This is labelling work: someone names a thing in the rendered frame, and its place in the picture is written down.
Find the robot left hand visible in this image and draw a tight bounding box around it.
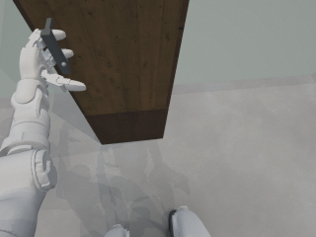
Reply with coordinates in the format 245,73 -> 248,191
19,29 -> 87,93

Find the robot left forearm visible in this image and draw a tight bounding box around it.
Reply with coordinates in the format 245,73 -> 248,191
0,79 -> 50,157

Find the right robot thigh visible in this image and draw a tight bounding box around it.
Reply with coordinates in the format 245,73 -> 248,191
172,210 -> 211,237

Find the left robot shin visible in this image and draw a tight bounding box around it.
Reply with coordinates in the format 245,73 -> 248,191
113,224 -> 123,229

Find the cupboard door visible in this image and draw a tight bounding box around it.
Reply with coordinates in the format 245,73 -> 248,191
19,0 -> 183,116

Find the handle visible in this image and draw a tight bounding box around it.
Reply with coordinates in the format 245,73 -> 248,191
40,18 -> 71,74

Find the left robot upper arm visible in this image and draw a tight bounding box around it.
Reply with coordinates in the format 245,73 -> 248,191
0,149 -> 58,237

